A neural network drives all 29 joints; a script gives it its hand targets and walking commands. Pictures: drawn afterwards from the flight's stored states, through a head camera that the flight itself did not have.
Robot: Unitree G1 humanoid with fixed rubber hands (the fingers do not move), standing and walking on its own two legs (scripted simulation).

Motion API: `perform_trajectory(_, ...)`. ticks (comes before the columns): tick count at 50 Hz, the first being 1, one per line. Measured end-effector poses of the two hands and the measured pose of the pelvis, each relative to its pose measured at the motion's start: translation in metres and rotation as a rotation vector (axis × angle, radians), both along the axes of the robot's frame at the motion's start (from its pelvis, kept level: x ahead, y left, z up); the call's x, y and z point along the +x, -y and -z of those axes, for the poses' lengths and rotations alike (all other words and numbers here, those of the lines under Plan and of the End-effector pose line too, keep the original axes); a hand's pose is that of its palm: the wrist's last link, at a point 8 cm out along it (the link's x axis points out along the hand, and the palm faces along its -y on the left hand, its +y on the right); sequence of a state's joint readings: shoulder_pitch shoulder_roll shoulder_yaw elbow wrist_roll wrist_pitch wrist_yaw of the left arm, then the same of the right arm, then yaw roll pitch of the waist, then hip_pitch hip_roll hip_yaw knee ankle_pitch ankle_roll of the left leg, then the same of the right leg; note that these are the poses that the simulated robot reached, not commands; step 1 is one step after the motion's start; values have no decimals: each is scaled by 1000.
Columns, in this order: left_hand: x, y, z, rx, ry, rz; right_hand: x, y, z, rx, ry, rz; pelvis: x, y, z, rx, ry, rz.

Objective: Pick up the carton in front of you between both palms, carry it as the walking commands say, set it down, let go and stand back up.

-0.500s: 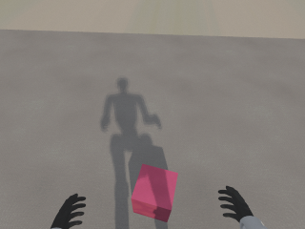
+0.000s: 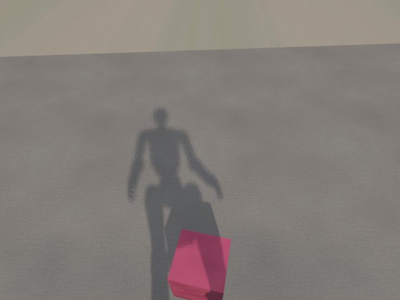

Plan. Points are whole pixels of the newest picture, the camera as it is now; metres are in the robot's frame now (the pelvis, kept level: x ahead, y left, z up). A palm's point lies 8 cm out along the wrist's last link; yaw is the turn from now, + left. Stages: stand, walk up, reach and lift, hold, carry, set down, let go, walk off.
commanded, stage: stand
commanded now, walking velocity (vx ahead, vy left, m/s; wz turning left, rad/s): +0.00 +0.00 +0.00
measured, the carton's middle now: (201, 268) +0.39 +0.00 -0.64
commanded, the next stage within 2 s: none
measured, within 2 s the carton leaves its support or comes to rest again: neither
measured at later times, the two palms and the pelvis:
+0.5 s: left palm out of the picture +0.03 +0.25 -0.11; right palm out of the picture +0.00 -0.26 -0.13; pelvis +0.00 +0.00 +0.00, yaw -2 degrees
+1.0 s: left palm out of the picture -0.05 +0.23 -0.13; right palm out of the picture -0.09 -0.22 -0.14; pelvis -0.03 +0.01 +0.01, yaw -3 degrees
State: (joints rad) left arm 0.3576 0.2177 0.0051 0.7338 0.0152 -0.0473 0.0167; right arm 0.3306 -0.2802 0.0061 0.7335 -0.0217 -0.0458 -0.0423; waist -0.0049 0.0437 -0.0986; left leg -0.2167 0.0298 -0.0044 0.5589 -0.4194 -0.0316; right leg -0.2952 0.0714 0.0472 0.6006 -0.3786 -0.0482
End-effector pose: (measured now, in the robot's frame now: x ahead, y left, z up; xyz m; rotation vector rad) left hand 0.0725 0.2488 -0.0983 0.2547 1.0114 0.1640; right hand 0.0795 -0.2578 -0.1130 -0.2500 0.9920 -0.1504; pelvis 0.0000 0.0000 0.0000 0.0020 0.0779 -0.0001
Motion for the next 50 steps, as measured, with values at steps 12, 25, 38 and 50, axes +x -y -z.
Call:
perform_trajectory(12, -2, 5, 10, 5, -69, -8, -27, 6, 12, -6, -117, 43, 6, 5, 1, 6, 17, 22)
perform_trajectory(25, -43, 2, 16, 8, -194, -21, -82, 3, 21, 6, -279, 85, -3, 3, -2, 8, 49, 37)
perform_trajectory(38, -88, 9, 23, -24, -313, -40, -135, -18, 25, 44, -417, 112, -15, -1, -6, 4, 78, 45)
perform_trajectory(50, -119, 14, 28, -51, -387, -54, -165, -38, 27, 75, -481, 130, -27, -7, -8, 3, 94, 50)
